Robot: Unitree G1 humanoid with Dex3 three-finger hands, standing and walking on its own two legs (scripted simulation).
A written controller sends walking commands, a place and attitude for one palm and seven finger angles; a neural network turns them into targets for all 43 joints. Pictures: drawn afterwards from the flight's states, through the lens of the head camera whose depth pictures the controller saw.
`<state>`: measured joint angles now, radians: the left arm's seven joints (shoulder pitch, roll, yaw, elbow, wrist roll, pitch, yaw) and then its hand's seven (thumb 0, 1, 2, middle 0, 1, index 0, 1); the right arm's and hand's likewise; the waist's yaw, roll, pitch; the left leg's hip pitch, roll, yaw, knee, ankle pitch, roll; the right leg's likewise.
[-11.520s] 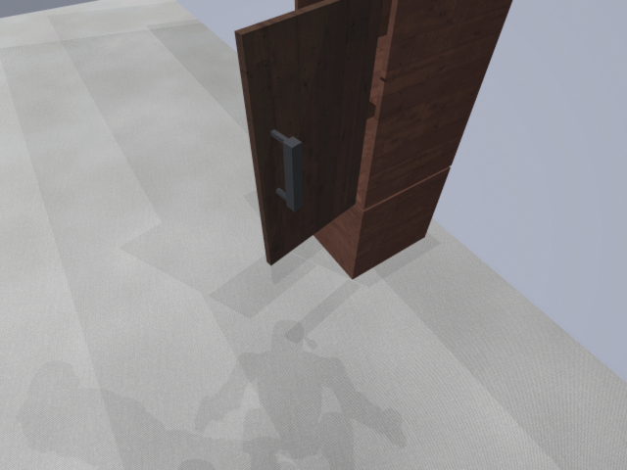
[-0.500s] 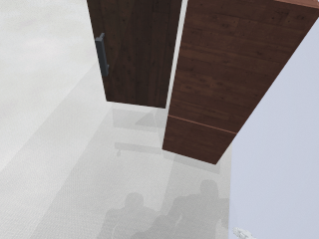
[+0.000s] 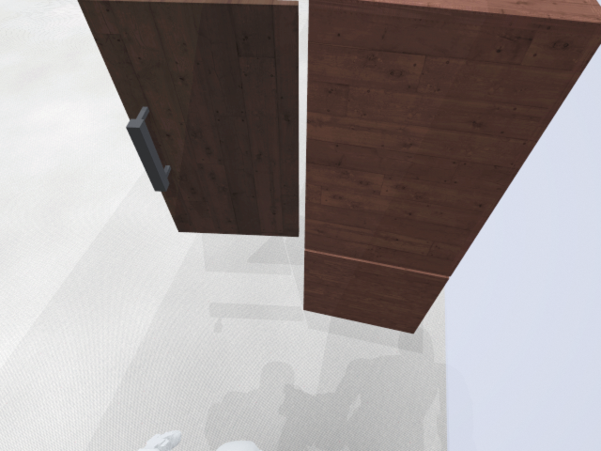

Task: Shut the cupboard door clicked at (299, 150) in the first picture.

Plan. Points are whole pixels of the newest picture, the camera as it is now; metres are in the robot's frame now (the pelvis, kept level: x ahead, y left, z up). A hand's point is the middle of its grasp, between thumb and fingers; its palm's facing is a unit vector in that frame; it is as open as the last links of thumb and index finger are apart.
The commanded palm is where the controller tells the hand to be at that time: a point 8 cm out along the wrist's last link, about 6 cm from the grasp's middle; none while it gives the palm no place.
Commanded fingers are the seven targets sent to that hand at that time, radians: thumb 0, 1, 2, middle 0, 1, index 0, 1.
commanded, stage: take the last steps up to it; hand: left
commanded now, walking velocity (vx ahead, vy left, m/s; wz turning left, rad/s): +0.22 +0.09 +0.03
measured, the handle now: (153, 150) +0.66 +0.32 -0.02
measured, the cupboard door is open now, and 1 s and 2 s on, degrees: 100 100 100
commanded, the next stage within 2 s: come to a stop and stand still in 0.16 s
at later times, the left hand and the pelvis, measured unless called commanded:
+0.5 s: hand out of the picture +0.15 +0.24 -0.18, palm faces +0.05 -0.98 -0.18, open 7.4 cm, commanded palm none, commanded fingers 0.00 0.90 0.90 -0.20 -0.30 -0.20 -0.30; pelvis +0.13 +0.06 +0.00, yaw -1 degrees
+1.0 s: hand (187, 425) +0.19 +0.19 -0.18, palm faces +0.01 -0.99 -0.17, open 7.4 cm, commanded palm none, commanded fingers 0.00 0.90 0.90 -0.20 -0.30 -0.20 -0.30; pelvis +0.12 +0.01 +0.00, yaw -1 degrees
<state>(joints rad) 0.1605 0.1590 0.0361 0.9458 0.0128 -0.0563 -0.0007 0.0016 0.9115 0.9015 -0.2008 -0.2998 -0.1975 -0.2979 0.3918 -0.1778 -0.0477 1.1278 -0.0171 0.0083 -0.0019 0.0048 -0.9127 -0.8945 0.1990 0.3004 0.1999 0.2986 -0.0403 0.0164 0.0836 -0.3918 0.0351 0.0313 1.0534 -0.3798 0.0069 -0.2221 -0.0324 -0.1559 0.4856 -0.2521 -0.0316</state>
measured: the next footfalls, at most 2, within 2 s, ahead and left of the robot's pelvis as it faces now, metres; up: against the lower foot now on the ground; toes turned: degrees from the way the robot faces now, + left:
left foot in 0.26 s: +0.21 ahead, +0.15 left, +0.00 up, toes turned +6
right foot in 0.68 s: +0.15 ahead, -0.09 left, +0.00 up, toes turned -5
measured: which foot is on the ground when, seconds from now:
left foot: up 0.00-0.24, down 0.26-0.68, up 0.70-0.92, down 0.94-1.00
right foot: down 0.00-0.26, up 0.28-0.66, down 0.68-1.00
